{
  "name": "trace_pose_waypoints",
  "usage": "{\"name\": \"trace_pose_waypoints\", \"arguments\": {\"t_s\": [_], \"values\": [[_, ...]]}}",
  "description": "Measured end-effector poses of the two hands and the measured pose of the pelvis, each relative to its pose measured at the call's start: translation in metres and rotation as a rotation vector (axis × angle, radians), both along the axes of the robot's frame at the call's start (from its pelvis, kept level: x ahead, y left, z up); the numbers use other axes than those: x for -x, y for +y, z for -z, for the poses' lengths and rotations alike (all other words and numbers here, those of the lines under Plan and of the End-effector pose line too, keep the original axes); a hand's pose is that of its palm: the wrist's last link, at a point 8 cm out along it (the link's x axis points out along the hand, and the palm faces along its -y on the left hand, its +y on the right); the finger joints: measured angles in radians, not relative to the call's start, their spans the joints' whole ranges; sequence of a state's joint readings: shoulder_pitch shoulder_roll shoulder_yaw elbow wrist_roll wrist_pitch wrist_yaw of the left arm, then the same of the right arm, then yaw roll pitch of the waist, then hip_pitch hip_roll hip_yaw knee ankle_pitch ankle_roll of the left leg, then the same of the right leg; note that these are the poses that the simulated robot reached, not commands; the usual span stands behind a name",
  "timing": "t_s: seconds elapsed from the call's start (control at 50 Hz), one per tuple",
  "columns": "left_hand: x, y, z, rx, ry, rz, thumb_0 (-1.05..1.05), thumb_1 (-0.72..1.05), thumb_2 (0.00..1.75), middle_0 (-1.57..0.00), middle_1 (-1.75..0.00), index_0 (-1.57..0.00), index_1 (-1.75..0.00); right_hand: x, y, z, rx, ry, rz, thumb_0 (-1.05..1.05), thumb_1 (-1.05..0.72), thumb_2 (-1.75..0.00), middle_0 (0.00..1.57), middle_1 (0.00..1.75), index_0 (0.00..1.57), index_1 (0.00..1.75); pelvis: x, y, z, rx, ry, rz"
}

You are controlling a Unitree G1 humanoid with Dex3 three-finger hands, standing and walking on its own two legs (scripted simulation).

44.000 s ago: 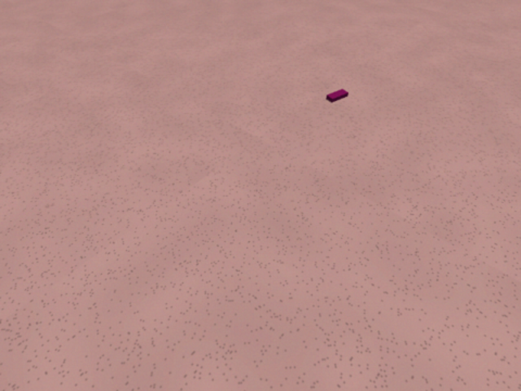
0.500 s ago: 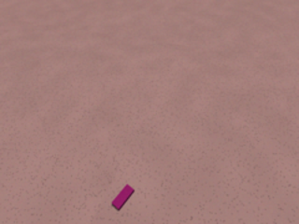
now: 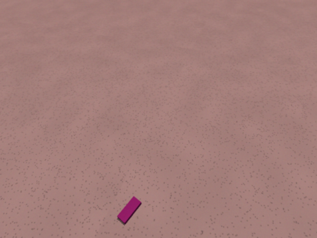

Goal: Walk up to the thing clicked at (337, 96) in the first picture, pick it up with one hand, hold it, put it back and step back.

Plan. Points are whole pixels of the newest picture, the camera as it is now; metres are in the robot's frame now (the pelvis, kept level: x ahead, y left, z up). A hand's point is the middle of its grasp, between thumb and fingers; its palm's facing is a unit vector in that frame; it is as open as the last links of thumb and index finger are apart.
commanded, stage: step back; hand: left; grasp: from above
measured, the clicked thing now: (129, 209) +0.45 +0.22 -0.77
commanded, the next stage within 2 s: none
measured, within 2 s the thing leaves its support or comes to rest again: neither
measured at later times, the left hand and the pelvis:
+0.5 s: hand out of the picture +0.06 +0.32 -0.18, palm faces -0.05 -0.93 -0.36, open 7.4 cm; pelvis -0.08 +0.06 -0.02, yaw -1 degrees
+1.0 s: hand out of the picture -0.08 +0.31 -0.15, palm faces -0.05 -0.91 -0.41, open 7.4 cm; pelvis -0.20 +0.05 -0.02, yaw -3 degrees
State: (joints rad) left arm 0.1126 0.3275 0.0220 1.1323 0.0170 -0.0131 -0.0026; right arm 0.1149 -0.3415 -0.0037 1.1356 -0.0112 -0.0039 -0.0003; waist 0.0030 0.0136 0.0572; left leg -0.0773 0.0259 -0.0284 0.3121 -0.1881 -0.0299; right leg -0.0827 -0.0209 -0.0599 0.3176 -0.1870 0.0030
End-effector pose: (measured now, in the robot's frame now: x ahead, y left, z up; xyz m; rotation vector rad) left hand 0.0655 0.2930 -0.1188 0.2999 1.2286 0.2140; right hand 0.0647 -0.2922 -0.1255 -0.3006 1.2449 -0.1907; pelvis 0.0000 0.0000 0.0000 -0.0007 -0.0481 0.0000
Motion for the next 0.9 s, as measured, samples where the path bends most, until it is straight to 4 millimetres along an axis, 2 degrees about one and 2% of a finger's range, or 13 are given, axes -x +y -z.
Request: {"name": "trace_pose_waypoints", "arguments": {"t_s": [0.12, 0.2, 0.32, 0.4, 0.5, 0.62, 0.78, 0.9], "values": [[0.003, 0.013, 0.003, -0.019, -0.015, -0.023, 0.00, 0.90, 0.90, -0.21, -0.30, -0.21, -0.30, 0.001, -0.006, 0.002, 0.012, -0.011, 0.013, 0.00, -0.90, -0.89, 0.20, 0.30, 0.21, 0.30, 0.019, 0.004, 0.007, 0.010, 0.007, -0.006], [0.001, 0.030, 0.006, -0.040, -0.030, 0.005, 0.01, 0.90, 0.90, -0.21, -0.30, -0.21, -0.30, 0.011, -0.006, 0.000, 0.043, -0.010, 0.016, 0.00, -0.90, -0.89, 0.20, 0.30, 0.21, 0.30, 0.033, 0.017, 0.012, -0.001, 0.011, -0.003], [-0.016, 0.062, 0.024, -0.034, -0.103, 0.043, 0.01, 0.90, 0.90, -0.20, -0.30, -0.21, -0.30, 0.048, 0.010, 0.001, 0.114, 0.025, 0.006, 0.00, -0.91, -0.89, 0.20, 0.30, 0.21, 0.30, 0.053, 0.046, 0.029, 0.006, 0.020, -0.014], [-0.012, 0.069, 0.025, -0.029, -0.106, 0.044, 0.01, 0.90, 0.90, -0.20, -0.30, -0.21, -0.29, 0.076, 0.028, -0.007, 0.112, 0.069, 0.008, 0.00, -0.90, -0.89, 0.20, 0.30, 0.21, 0.30, 0.067, 0.054, 0.022, 0.019, 0.019, -0.016], [0.013, 0.071, 0.025, -0.016, -0.060, 0.078, 0.00, 0.90, 0.90, -0.20, -0.30, -0.21, -0.29, 0.091, 0.042, -0.011, 0.112, 0.032, 0.034, 0.00, -0.90, -0.89, 0.20, 0.30, 0.21, 0.30, 0.082, 0.063, 0.017, 0.024, 0.027, 0.019], [0.049, 0.071, 0.026, -0.025, -0.011, 0.106, 0.00, 0.90, 0.90, -0.20, -0.30, -0.21, -0.29, 0.102, 0.049, -0.004, 0.087, -0.055, 0.045, 0.00, -0.90, -0.89, 0.21, 0.30, 0.21, 0.30, 0.106, 0.065, 0.021, 0.017, 0.015, 0.061], [0.100, 0.058, 0.018, -0.059, -0.025, 0.125, 0.00, 0.90, 0.90, -0.20, -0.30, -0.21, -0.29, 0.134, 0.030, 0.017, 0.046, -0.107, 0.060, 0.00, -0.90, -0.89, 0.21, 0.30, 0.21, 0.30, 0.149, 0.050, 0.032, 0.024, -0.005, 0.091], [0.141, 0.053, -0.002, -0.064, -0.040, 0.101, 0.01, 0.90, 0.90, -0.21, -0.30, -0.21, -0.30, 0.167, 0.023, 0.008, 0.041, -0.082, 0.067, 0.00, -0.90, -0.89, 0.20, 0.30, 0.21, 0.30, 0.176, 0.048, 0.019, -0.021, 0.002, 0.084]]}}
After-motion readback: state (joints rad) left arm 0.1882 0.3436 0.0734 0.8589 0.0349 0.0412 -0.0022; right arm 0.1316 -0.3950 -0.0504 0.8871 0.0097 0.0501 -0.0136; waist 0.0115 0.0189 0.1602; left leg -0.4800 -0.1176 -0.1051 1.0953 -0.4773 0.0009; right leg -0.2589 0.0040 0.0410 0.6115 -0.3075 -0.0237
